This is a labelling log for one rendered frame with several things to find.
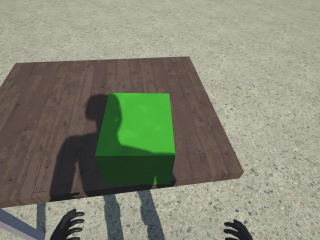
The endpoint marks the carton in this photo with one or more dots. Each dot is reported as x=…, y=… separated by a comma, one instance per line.
x=136, y=140

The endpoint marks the table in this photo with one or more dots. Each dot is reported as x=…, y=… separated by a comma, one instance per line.
x=51, y=114

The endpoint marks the robot right hand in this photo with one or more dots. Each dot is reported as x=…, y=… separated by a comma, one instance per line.
x=242, y=233

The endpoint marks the robot left hand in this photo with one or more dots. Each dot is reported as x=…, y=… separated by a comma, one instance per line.
x=62, y=230

